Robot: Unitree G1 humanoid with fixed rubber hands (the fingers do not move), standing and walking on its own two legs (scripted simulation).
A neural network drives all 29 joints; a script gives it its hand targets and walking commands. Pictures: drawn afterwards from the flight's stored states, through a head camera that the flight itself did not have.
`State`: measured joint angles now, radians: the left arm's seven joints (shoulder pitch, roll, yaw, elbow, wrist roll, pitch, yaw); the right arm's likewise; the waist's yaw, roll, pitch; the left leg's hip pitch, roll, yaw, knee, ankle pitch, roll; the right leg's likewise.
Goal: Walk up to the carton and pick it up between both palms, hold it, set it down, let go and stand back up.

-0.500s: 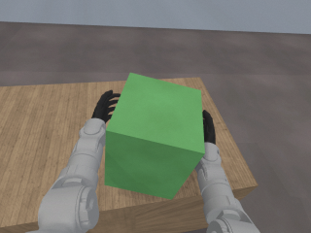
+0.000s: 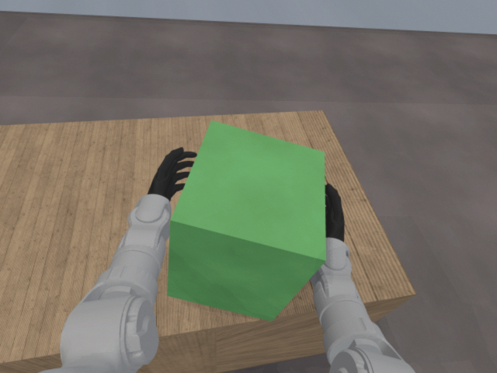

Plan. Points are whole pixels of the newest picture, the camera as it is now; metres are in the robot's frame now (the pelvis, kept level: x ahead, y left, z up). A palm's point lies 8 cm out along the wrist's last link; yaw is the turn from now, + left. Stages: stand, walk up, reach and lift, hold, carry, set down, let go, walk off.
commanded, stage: set down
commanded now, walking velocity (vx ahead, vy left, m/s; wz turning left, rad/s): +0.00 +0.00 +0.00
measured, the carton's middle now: (243, 226) +0.37 -0.01 +0.00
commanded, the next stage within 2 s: none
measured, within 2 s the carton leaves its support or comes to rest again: rests again in 0.74 s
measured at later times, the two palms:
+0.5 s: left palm (162, 195) +0.41 +0.13 +0.04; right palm (329, 232) +0.34 -0.15 +0.02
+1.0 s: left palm (150, 208) +0.40 +0.16 +0.02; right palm (321, 233) +0.35 -0.14 +0.01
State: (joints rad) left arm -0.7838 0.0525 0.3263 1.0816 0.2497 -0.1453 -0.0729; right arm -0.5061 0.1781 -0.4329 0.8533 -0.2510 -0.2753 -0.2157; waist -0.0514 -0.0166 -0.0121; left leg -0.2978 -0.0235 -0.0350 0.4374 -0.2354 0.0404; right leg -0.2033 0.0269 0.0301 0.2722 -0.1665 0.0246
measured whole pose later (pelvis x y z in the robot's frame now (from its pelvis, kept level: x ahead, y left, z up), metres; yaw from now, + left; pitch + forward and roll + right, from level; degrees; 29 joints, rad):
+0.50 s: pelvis +0.00 +0.00 +0.00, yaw +0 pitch +7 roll -2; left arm -0.78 0.05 0.38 1.13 0.30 -0.24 -0.08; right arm -0.53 0.18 -0.48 0.94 -0.31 -0.40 -0.22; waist -0.05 -0.02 -0.01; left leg -0.32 -0.02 -0.03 0.44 -0.23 0.04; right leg -0.22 0.03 0.03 0.27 -0.17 0.02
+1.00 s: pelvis -0.01 +0.01 -0.01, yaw -1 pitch +13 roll -3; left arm -0.80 0.14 0.18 1.20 0.09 -0.23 -0.01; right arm -0.63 0.12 -0.40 1.07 -0.15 -0.39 -0.26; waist -0.05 -0.02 -0.08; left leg -0.50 -0.02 -0.03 0.52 -0.23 0.04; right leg -0.40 0.03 0.03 0.35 -0.17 0.04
